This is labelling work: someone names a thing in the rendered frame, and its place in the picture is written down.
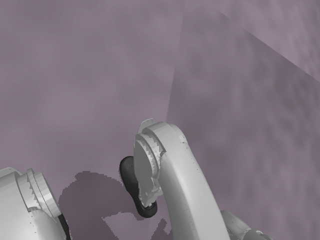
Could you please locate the right robot hand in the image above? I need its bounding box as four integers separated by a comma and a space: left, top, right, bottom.
220, 210, 252, 240

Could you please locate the left robot foot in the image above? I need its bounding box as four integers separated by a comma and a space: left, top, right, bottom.
58, 213, 71, 240

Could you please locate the right robot arm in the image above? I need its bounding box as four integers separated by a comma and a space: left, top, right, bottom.
243, 229, 273, 240

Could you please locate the right robot foot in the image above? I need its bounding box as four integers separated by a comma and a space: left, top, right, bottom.
119, 156, 158, 218

